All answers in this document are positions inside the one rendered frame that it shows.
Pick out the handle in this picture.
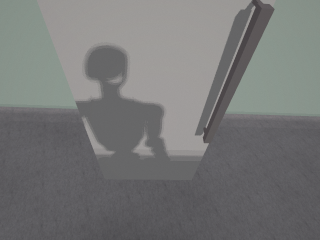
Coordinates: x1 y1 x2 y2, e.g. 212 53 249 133
203 0 275 144

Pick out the fridge door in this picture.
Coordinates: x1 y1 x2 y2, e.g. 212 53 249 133
37 0 276 180

